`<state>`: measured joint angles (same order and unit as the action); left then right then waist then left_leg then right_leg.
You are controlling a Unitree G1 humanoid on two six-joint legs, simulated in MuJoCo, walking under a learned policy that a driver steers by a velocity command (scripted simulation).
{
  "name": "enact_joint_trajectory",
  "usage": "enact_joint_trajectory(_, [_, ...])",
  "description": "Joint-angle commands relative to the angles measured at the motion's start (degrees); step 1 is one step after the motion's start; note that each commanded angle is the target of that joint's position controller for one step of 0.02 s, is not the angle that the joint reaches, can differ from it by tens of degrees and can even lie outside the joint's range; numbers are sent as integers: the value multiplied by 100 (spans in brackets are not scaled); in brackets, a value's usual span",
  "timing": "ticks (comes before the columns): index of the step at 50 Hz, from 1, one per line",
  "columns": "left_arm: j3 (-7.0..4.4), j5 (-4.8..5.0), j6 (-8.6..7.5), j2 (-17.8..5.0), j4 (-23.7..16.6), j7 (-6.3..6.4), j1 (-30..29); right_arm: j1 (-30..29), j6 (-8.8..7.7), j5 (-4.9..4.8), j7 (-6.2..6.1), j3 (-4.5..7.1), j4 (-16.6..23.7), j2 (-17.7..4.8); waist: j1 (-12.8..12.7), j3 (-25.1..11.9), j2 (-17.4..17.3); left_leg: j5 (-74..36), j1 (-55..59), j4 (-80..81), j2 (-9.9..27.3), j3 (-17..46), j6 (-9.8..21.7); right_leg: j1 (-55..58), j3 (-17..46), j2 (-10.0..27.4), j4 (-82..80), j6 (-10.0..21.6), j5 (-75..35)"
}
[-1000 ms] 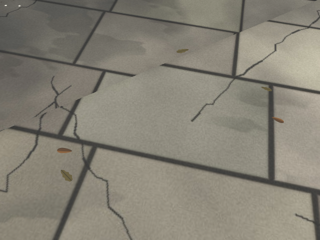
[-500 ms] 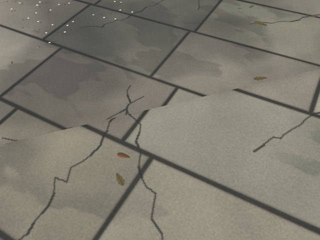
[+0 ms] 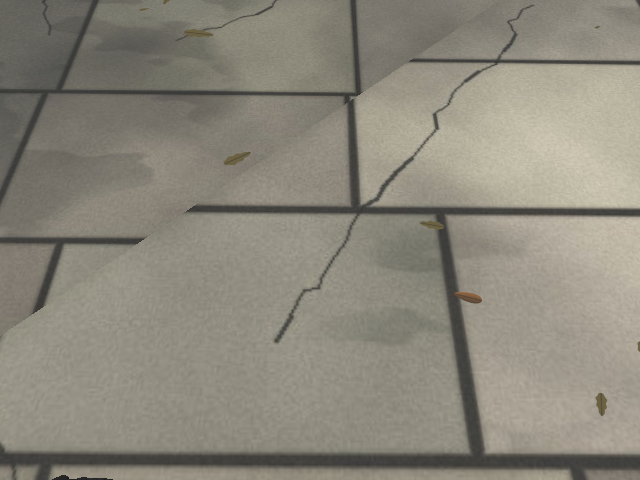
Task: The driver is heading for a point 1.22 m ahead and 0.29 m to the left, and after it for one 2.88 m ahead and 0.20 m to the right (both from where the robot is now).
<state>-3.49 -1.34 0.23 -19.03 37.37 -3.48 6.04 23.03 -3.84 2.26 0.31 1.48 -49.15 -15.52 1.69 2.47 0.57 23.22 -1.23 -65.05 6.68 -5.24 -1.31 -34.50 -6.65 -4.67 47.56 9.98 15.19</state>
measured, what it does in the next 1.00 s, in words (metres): walks ahead, turning left: left foot, then right foot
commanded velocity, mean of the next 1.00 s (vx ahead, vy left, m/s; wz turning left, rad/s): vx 0.98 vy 0.00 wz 0.43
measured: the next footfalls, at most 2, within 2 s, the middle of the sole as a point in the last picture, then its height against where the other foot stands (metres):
left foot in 0.42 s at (319, 392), level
right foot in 0.84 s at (366, 231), level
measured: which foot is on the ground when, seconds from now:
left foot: up 0.00-0.40, down 0.42-0.82, up 0.84-1.00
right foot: down 0.00-0.42, up 0.44-0.82, down 0.84-1.00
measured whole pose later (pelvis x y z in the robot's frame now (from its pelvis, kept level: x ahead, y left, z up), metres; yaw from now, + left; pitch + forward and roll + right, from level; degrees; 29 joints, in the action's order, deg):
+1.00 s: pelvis +0.96 -0.01 +0.04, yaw +30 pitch +2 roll -2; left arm -2.2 -2.4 -4.7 -18.4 41.8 1.3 16.6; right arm 13.8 -1.0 1.5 2.2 4.8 -42.4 -22.7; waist -0.3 0.2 -3.0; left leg 16.6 -30.2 -74.8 -0.8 0.9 6.3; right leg -13.8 -4.8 1.6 28.1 -1.4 15.2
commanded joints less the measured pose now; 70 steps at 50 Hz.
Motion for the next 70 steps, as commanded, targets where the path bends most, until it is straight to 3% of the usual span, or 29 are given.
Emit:
enact_joint_trajectory(1, [-531,27,4,-1546,357,222,2000,-1322,-412,-47,54,72,1415,-755,-859,-1030,95,-647,-4767,-2412,-284,915,210,4716,4687,1775,-3222,1059,1653])
enact_joint_trajectory(6, [-128,56,-405,-466,318,283,1201,-601,62,164,101,-59,1100,-502,135,-10,-182,-610,-3557,-563,373,692,30,1769,2575,927,-3738,740,443])
enact_joint_trajectory(9, [-107,94,-614,-472,522,184,1582,-1642,99,-5,164,-107,1398,-431,-209,600,-36,-1912,-3988,814,348,258,131,1843,1695,634,-4269,356,-1175])
enact_joint_trajectory(16, [-55,50,-823,-715,860,337,1897,-1972,-20,-231,314,-97,1203,-445,-290,111,222,-3552,-2875,3053,-767,-305,804,3853,286,973,-4375,-580,-5934])
enact_joint_trajectory(18, [-114,-103,-708,-915,845,501,1721,-1326,32,-210,275,11,949,-748,150,-400,595,-2888,-2273,2983,-1236,-477,903,4507,122,1227,-3336,-821,-8031])
enact_joint_trajectory(21, [-216,-247,-443,-1122,608,647,583,2031,147,-210,104,377,-41,-1363,2004,-1246,253,-1816,464,3484,-1142,200,1525,3260,-216,844,2325,-952,-7444])
enact_joint_trajectory(22, [45,-253,-634,-27,300,518,467,1830,271,-232,69,457,-220,-1509,1174,-991,-1890,-2805,2047,2612,-240,1771,1897,187,207,-380,4885,-1128,793])
enact_joint_trajectory(23, [214,76,-730,97,-110,421,1299,823,242,-93,81,485,152,-1715,308,-2108,-2085,-577,2925,4161,807,5156,3152,-1454,1378,-381,5739,-1222,1362])
enact_joint_trajectory(24, [257,-68,-817,-315,-39,401,864,388,228,-102,50,459,441,-1216,502,-1580,-427,589,2194,5012,876,5478,2911,-1538,1648,85,5106,-1003,637])
enact_joint_trajectory(25, [260,-113,-872,-430,-110,339,559,262,224,-132,28,368,323,-858,175,-766,438,740,895,5265,687,4952,2535,-1212,1587,393,4242,-862,180])
enact_joint_trajectory(27, [353,-335,-685,-245,-265,331,304,156,89,-146,-17,320,221,-836,-236,-34,785,-222,-802,5346,112,3954,2184,-575,1404,684,3413,-973,349])
enact_joint_trajectory(29, [446,-378,-427,-102,-359,310,359,95,-53,-155,5,302,221,-922,-485,288,510,-567,-1899,5513,-300,3310,2123,-237,1153,920,2520,-1129,497])
enact_joint_trajectory(33, [592,-144,-446,72,-907,210,-930,154,-120,-242,20,387,297,-1015,-8,500,-53,-1825,-2619,5791,-815,2609,1809,630,683,967,-79,-1302,-1348])
enact_joint_trajectory(39, [449,-22,-536,-252,-896,313,-815,406,-25,-234,-23,564,317,-1329,234,-268,-421,-4290,-692,4467,-601,2889,1240,1644,740,342,-1833,-1127,-1509])
enact_joint_trajectory(41, [195,-5,-598,-740,-452,447,995,-58,-66,-189,13,630,421,-1616,-832,-1344,-307,-4677,-1021,2231,-846,2664,972,3723,893,449,-1757,-948,-677])
enact_joint_trajectory(42, [-12,-125,-614,-1200,-235,580,2407,-259,-147,-179,21,505,607,-1126,-1378,-2203,200,-3025,-1868,318,-1080,2232,954,5177,1981,1607,-1684,-768,1408])
enact_joint_trajectory(43, [-115,-333,-573,-1635,-232,577,2265,233,-156,-425,29,268,949,-238,-778,-2806,1910,803,-3629,-1285,-1618,1610,777,6231,5194,3269,-2828,-299,3060])
enact_joint_trajectory(44, [-154,-201,-505,-1345,-234,561,1692,-22,-61,-305,-15,218,994,-598,-643,-2238,1735,185,-4495,-1789,-1103,1327,849,5672,5907,3187,-3217,-92,3408])
enact_joint_trajectory(46, [23,-165,-479,-439,-133,496,1269,-851,49,-110,66,287,981,-885,-690,-863,321,-669,-4535,-1368,-573,1075,804,4234,3656,2555,-3081,-258,1750])
enact_joint_trajectory(50, [145,0,-602,101,607,434,1839,-1337,341,-24,313,149,1343,-304,-342,-152,489,-835,-4509,-1088,-192,953,750,3320,1535,1947,-3250,-691,-996])
enact_joint_trajectory(56, [-15,7,-839,-592,794,403,1361,-2198,410,-66,628,15,1940,-415,74,478,506,-2544,-2574,1560,-535,-137,808,1662,-618,1471,-3957,-905,-2755])
enact_joint_trajectory(60, [-121,106,-784,-1122,442,504,545,623,458,8,389,431,928,-1199,1609,-970,488,-2051,685,815,-1143,-309,1505,1361,-773,1828,-184,-1073,-7524])
enact_joint_trajectory(61, [-169,177,-704,-1242,385,438,175,1701,474,43,240,603,535,-1476,2122,-1250,-120,-1917,2415,1350,-1024,260,1892,-9,-543,1562,2380,-1027,-5077])
enact_joint_trajectory(62, [-49,-5,-635,-637,468,367,223,1308,403,-123,138,574,508,-1476,1810,-410,-1361,-2378,1983,2694,-684,849,2069,-903,-610,401,4679,-990,911])
enact_joint_trajectory(63, [105,-77,-646,-174,120,412,1480,521,320,-151,108,463,688,-1653,321,-529,-1840,-4108,2171,2864,285,2477,2218,-1811,352,734,4723,-942,1502])
enact_joint_trajectory(64, [62,-81,-637,-590,186,445,1628,411,301,-122,37,495,912,-1476,376,-905,-940,-2959,1806,3867,913,3637,2644,-1776,665,769,4433,-987,1118])
enact_joint_trajectory(66, [42,-181,-492,-650,343,431,1302,-316,103,-79,-71,418,872,-1320,-247,138,299,-1251,-351,4241,918,3599,2262,-1235,1147,1144,3064,-1048,740])
enact_joint_trajectory(69, [3,-153,-141,-495,519,308,1056,-429,-232,62,25,375,537,-1162,-288,894,11,-1258,-1928,4334,815,2517,2022,-574,1276,1206,1862,-917,221])
enact_joint_trajectory(70, [-29,20,-216,-415,322,275,512,-552,-392,-40,29,327,451,-870,-304,943,195,-708,-2156,4349,411,1910,1614,-571,1437,1204,695,-765,-1122])
Velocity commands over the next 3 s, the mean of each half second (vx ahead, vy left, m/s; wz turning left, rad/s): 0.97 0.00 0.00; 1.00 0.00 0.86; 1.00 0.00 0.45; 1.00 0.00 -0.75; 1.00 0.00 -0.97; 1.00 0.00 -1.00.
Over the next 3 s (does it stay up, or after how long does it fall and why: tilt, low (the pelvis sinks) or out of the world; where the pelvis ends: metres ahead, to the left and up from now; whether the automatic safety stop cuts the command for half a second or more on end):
stays up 2.64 0.50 -0.09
